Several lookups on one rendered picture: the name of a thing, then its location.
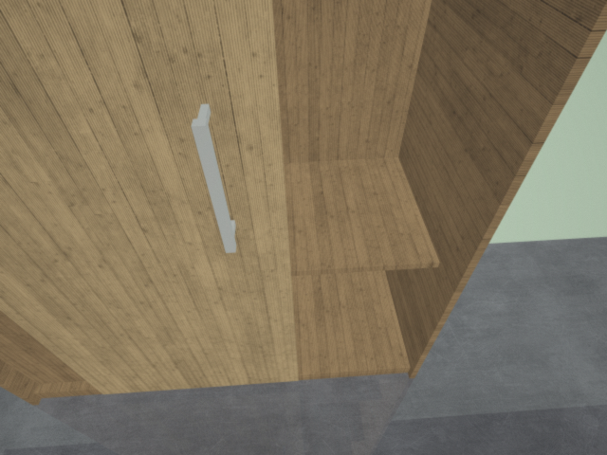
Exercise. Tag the wardrobe door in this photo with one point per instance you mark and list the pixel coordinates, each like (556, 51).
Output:
(28, 356)
(110, 252)

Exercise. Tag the handle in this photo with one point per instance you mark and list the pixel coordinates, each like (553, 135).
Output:
(203, 141)

